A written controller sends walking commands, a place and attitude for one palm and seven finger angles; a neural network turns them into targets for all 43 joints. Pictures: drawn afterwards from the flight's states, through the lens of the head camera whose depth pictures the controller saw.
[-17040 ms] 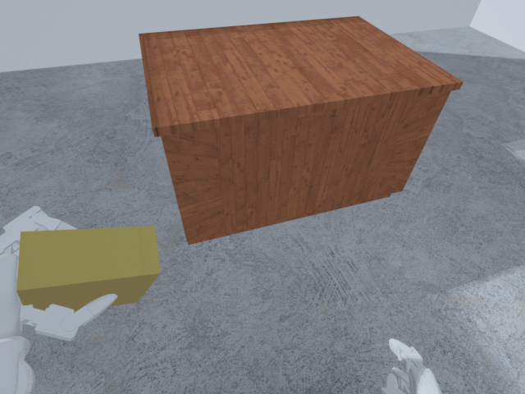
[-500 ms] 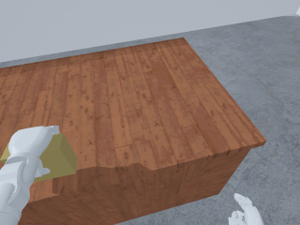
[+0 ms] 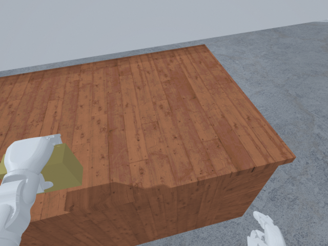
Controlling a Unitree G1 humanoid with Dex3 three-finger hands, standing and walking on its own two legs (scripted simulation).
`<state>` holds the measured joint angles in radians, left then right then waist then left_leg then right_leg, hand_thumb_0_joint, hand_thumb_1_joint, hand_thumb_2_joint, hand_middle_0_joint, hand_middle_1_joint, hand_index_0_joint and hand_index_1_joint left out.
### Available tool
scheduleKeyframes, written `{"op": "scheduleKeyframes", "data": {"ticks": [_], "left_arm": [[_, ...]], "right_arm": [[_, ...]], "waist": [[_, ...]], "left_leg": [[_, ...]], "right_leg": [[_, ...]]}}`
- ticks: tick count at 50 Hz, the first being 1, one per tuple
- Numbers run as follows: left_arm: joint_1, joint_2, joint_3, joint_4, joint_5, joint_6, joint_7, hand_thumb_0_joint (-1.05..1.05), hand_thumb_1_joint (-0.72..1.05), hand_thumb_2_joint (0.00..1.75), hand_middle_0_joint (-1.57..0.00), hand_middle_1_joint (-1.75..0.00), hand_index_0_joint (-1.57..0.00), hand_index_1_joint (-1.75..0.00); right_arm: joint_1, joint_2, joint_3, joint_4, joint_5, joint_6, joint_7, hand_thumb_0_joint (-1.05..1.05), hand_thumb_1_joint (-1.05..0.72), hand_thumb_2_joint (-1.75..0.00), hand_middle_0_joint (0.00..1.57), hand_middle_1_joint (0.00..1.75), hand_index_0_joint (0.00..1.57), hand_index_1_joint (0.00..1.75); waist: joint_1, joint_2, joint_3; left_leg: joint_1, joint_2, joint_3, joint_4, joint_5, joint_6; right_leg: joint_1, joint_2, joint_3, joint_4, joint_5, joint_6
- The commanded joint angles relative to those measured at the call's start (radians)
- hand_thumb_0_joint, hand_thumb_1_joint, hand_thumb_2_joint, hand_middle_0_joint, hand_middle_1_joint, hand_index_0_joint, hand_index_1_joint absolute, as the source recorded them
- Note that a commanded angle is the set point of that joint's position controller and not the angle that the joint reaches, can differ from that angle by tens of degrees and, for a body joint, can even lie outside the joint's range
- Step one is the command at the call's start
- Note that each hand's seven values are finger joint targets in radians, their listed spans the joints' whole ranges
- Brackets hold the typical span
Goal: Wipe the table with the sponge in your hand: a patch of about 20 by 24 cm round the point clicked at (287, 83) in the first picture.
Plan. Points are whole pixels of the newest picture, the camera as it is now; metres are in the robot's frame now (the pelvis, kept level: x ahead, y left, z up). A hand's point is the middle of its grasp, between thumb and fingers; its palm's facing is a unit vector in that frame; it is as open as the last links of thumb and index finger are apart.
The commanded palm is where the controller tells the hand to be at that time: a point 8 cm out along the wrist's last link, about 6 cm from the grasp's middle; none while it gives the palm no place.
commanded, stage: move the sponge above the wiping area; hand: left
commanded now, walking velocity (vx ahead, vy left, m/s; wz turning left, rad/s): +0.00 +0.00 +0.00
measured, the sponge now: (49, 174) +0.24 +0.35 +0.03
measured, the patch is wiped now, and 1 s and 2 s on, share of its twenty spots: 0.00 0.00 0.00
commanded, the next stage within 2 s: none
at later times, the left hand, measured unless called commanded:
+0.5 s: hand (28, 161) +0.24 +0.37 +0.09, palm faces +0.05 +0.02 -1.00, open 9.6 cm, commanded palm +0.22 +0.35 +0.12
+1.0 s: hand (24, 162) +0.24 +0.38 +0.08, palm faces -0.04 -0.01 -1.00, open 9.6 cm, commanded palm +0.22 +0.35 +0.12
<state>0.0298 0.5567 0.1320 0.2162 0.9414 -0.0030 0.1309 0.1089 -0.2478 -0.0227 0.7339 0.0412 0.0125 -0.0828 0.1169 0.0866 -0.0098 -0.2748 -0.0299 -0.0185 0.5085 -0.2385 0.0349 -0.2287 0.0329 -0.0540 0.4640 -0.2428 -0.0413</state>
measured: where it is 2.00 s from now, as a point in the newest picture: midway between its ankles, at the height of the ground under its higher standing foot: outside the picture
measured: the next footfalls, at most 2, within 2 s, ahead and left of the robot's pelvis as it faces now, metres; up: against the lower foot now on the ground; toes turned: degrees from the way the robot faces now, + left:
none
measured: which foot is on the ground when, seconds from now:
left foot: down 0.00-1.00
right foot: down 0.00-1.00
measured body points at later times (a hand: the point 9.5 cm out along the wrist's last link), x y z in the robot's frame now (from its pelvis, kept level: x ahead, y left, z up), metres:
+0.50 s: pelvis +0.00 +0.00 +0.00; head +0.00 -0.03 +0.45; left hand +0.23 +0.36 +0.14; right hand +0.19 -0.23 -0.11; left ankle +0.02 +0.10 -0.74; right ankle +0.00 -0.10 -0.74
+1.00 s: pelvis +0.00 +0.00 +0.00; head +0.00 -0.04 +0.45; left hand +0.24 +0.38 +0.14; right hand +0.19 -0.23 -0.11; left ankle +0.02 +0.10 -0.74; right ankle +0.00 -0.10 -0.74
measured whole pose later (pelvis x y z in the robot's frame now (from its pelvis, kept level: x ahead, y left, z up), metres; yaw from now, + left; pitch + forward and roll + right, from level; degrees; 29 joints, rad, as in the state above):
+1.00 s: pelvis +0.00 +0.00 +0.00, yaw -1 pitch +0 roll -1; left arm -0.02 0.60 0.13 0.32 0.86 0.29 0.08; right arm 0.10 -0.27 0.00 0.74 0.07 0.09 -0.05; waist 0.09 0.11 -0.03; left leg -0.24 -0.03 -0.01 0.46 -0.22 0.03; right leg -0.21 0.04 -0.04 0.43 -0.23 -0.04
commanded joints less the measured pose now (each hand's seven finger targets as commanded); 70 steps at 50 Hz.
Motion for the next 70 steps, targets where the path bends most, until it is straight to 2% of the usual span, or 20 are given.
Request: {"op": "scheduleKeyframes", "data": {"ticks": [1,5,9,14,18,25,29,32,37,38,43,45,48,51,53,58,59,63,65,70], "left_arm": [[-0.224,0.296,0.150,-0.085,-0.038,0.132,0.029,0.00,0.10,1.30,-1.20,-1.60,-1.20,-1.60],[-0.201,0.232,0.033,-0.047,-0.054,0.188,-0.084,0.00,0.10,1.30,-1.20,-1.60,-1.20,-1.60],[-0.232,0.234,0.019,-0.159,-0.044,0.107,-0.137,0.00,0.10,1.30,-1.20,-1.60,-1.20,-1.60],[-0.312,0.360,0.171,-0.307,0.009,-0.034,-0.035,0.00,0.10,1.30,-1.20,-1.60,-1.20,-1.60],[-0.276,0.446,0.305,-0.265,0.029,-0.007,0.065,0.00,0.10,1.30,-1.20,-1.60,-1.20,-1.60],[-0.189,0.239,0.070,-0.030,-0.066,0.206,-0.027,0.00,0.10,1.30,-1.20,-1.60,-1.20,-1.60],[-0.301,0.160,-0.080,-0.082,-0.064,0.170,-0.141,0.00,0.10,1.30,-1.20,-1.60,-1.20,-1.60],[-0.398,0.255,0.001,-0.148,-0.031,0.050,-0.140,0.00,0.10,1.30,-1.20,-1.60,-1.20,-1.60],[-0.340,0.424,0.250,-0.266,0.042,-0.088,0.018,0.00,0.10,1.30,-1.20,-1.60,-1.20,-1.60],[-0.306,0.517,0.350,-0.267,0.056,-0.071,0.053,0.00,0.10,1.30,-1.20,-1.60,-1.20,-1.60],[-0.160,0.335,0.244,-0.113,-0.036,0.168,0.115,0.00,0.10,1.30,-1.20,-1.60,-1.20,-1.60],[-0.110,0.255,0.140,-0.009,-0.083,0.270,0.053,0.00,0.10,1.30,-1.20,-1.60,-1.20,-1.60],[-0.155,0.214,-0.001,0.016,-0.091,0.342,-0.095,0.00,0.10,1.30,-1.20,-1.60,-1.20,-1.60],[-0.315,0.196,-0.079,-0.048,-0.065,0.251,-0.186,0.00,0.10,1.30,-1.20,-1.60,-1.20,-1.60],[-0.412,0.222,-0.065,-0.206,-0.059,0.125,-0.185,0.00,0.10,1.30,-1.20,-1.60,-1.20,-1.60],[-0.456,0.463,0.217,-0.338,0.019,-0.076,-0.036,0.00,0.10,1.30,-1.20,-1.60,-1.20,-1.60],[-0.435,0.437,0.222,-0.322,0.047,-0.090,0.006,0.00,0.10,1.30,-1.20,-1.60,-1.20,-1.60],[-0.309,0.429,0.294,-0.167,0.036,0.025,0.112,0.00,0.10,1.30,-1.20,-1.60,-1.20,-1.60],[-0.200,0.326,0.225,-0.072,-0.032,0.141,0.105,0.00,0.10,1.30,-1.20,-1.60,-1.20,-1.60],[-0.097,0.215,0.009,0.054,-0.102,0.339,-0.103,0.00,0.10,1.30,-1.20,-1.60,-1.20,-1.60]], "right_arm": [[-0.131,-0.136,-0.031,-0.141,0.014,-0.028,-0.003,0.00,-0.90,-0.90,0.20,0.30,0.20,0.30],[-0.138,-0.147,-0.012,-0.160,0.023,-0.012,0.003,0.00,-0.90,-0.90,0.20,0.30,0.20,0.30],[-0.135,-0.132,-0.007,-0.185,0.010,-0.025,0.002,0.00,-0.90,-0.90,0.20,0.30,0.20,0.30],[-0.120,-0.116,-0.018,-0.179,-0.013,-0.055,-0.012,0.00,-0.90,-0.90,0.20,0.30,0.20,0.30],[-0.139,-0.125,-0.029,-0.158,-0.011,-0.039,-0.007,0.00,-0.90,-0.90,0.20,0.30,0.20,0.30],[-0.152,-0.148,-0.017,-0.142,0.028,-0.006,0.004,0.00,-0.90,-0.90,0.20,0.30,0.20,0.30],[-0.142,-0.141,-0.006,-0.173,0.028,-0.028,-0.007,0.00,-0.90,-0.90,0.20,0.30,0.20,0.30],[-0.097,-0.142,-0.016,-0.161,0.006,-0.046,-0.016,0.00,-0.90,-0.90,0.20,0.30,0.20,0.30],[-0.088,-0.124,-0.035,-0.151,-0.018,-0.065,-0.020,0.00,-0.90,-0.90,0.20,0.30,0.20,0.30],[-0.110,-0.130,-0.032,-0.152,-0.021,-0.058,-0.017,0.00,-0.90,-0.90,0.20,0.30,0.20,0.30],[-0.165,-0.137,-0.032,-0.151,0.005,-0.005,0.021,0.00,-0.90,-0.90,0.20,0.30,0.20,0.30],[-0.172,-0.149,-0.023,-0.140,0.024,0.017,0.026,0.00,-0.90,-0.90,0.20,0.30,0.20,0.30],[-0.202,-0.164,0.001,-0.168,0.045,0.033,0.015,0.00,-0.90,-0.90,0.20,0.30,0.20,0.30],[-0.149,-0.157,0.004,-0.177,0.037,0.003,-0.006,0.00,-0.90,-0.90,0.20,0.30,0.20,0.30],[-0.149,-0.131,0.007,-0.201,0.020,-0.041,-0.020,0.00,-0.90,-0.90,0.20,0.30,0.20,0.30],[-0.086,-0.134,-0.021,-0.150,-0.020,-0.090,-0.044,0.00,-0.90,-0.90,0.20,0.30,0.20,0.30],[-0.084,-0.120,-0.023,-0.139,-0.023,-0.091,-0.042,0.00,-0.90,-0.90,0.20,0.30,0.20,0.30],[-0.120,-0.135,-0.035,-0.132,-0.006,-0.040,-0.007,0.00,-0.90,-0.90,0.20,0.30,0.20,0.30],[-0.138,-0.137,-0.036,-0.135,0.011,-0.011,0.010,0.00,-0.90,-0.90,0.20,0.30,0.20,0.30],[-0.174,-0.167,-0.002,-0.165,0.040,0.039,0.025,0.00,-0.90,-0.90,0.20,0.30,0.20,0.30]], "waist": [[-0.012,0.011,-0.197],[-0.041,-0.042,-0.163],[-0.045,-0.046,-0.177],[-0.008,0.060,-0.216],[0.031,0.107,-0.221],[-0.034,-0.036,-0.140],[-0.079,-0.049,-0.136],[-0.074,-0.065,-0.181],[0.016,0.107,-0.272],[0.046,0.152,-0.271],[0.052,0.023,-0.228],[0.023,-0.087,-0.170],[-0.036,-0.103,-0.099],[-0.091,-0.103,-0.109],[-0.087,-0.040,-0.183],[-0.018,0.127,-0.286],[-0.012,0.151,-0.280],[0.027,0.064,-0.236],[0.037,-0.018,-0.240],[-0.020,-0.113,-0.136]], "left_leg": [[0.079,-0.006,-0.044,-0.084,0.185,-0.004],[0.072,-0.009,-0.049,-0.090,0.169,0.007],[0.113,-0.006,-0.062,-0.078,0.160,0.025],[0.150,0.001,-0.091,-0.081,0.182,0.016],[0.113,-0.008,-0.079,-0.084,0.239,-0.009],[0.050,-0.009,-0.042,-0.104,0.137,0.001],[0.092,-0.007,-0.060,-0.098,0.052,0.025],[0.126,-0.007,-0.074,-0.081,0.073,0.035],[0.142,-0.002,-0.083,-0.080,0.228,0.000],[0.117,-0.006,-0.093,-0.086,0.242,-0.008],[0.066,-0.013,-0.039,-0.087,0.268,-0.023],[0.033,-0.009,-0.026,-0.098,0.203,-0.014],[0.024,-0.018,-0.031,-0.110,0.130,0.011],[0.074,-0.015,-0.040,-0.084,0.092,0.037],[0.145,-0.016,-0.053,-0.066,0.114,0.047],[0.197,-0.010,-0.085,-0.066,0.220,0.023],[0.185,-0.009,-0.073,-0.061,0.264,0.007],[0.103,-0.018,-0.056,-0.062,0.300,-0.015],[0.068,-0.012,-0.034,-0.075,0.281,-0.020],[0.023,-0.016,-0.029,-0.095,0.202,0.008]], "right_leg": [[0.047,-0.004,0.070,-0.079,0.133,-0.032],[0.046,-0.005,0.063,-0.092,0.140,-0.025],[0.031,0.000,0.063,-0.095,0.121,-0.024],[0.023,0.011,0.075,-0.074,0.102,-0.036],[0.062,0.015,0.114,-0.075,0.136,-0.058],[0.047,-0.003,0.072,-0.106,0.103,-0.025],[-0.003,-0.001,0.066,-0.120,0.038,-0.019],[-0.015,0.007,0.065,-0.111,0.053,-0.020],[0.050,0.016,0.074,-0.055,0.132,-0.044],[0.080,0.024,0.108,-0.052,0.137,-0.059],[0.122,0.001,0.120,-0.070,0.214,-0.053],[0.117,-0.008,0.101,-0.089,0.185,-0.029],[0.088,-0.009,0.100,-0.114,0.134,-0.017],[0.018,-0.002,0.069,-0.127,0.090,-0.009],[0.009,0.005,0.085,-0.121,0.103,-0.016],[0.028,0.023,0.096,-0.074,0.142,-0.043],[0.029,0.018,0.076,-0.057,0.152,-0.045],[0.073,0.013,0.128,-0.068,0.220,-0.067],[0.116,-0.003,0.100,-0.065,0.245,-0.045],[0.132,-0.017,0.079,-0.091,0.242,-0.013]]}}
